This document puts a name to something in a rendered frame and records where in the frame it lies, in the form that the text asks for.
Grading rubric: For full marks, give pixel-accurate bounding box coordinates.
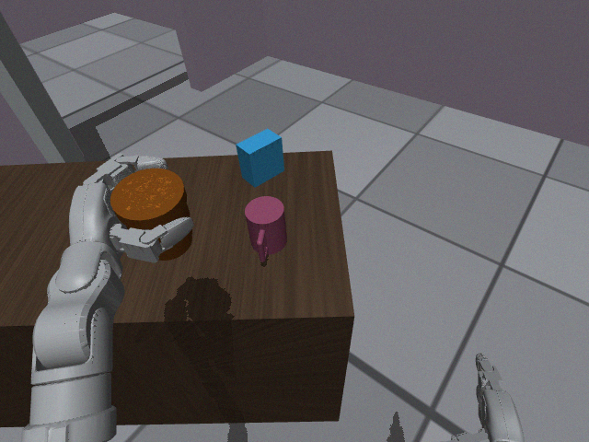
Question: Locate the left robot hand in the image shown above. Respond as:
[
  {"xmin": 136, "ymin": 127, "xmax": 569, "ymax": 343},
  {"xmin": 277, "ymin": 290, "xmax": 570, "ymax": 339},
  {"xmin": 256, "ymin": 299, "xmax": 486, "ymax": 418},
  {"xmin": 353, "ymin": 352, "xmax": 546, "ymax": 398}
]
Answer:
[{"xmin": 69, "ymin": 154, "xmax": 193, "ymax": 263}]

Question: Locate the left robot arm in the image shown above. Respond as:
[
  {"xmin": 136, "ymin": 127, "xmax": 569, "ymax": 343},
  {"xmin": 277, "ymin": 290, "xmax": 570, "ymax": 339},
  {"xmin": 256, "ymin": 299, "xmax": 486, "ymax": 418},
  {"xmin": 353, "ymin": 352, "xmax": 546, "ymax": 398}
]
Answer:
[{"xmin": 21, "ymin": 241, "xmax": 125, "ymax": 442}]

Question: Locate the right robot hand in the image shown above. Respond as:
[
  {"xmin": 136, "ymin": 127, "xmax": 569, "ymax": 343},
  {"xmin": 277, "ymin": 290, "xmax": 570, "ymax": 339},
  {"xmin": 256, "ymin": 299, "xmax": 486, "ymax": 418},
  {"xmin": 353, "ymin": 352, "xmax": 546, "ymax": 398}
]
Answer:
[{"xmin": 441, "ymin": 353, "xmax": 525, "ymax": 442}]

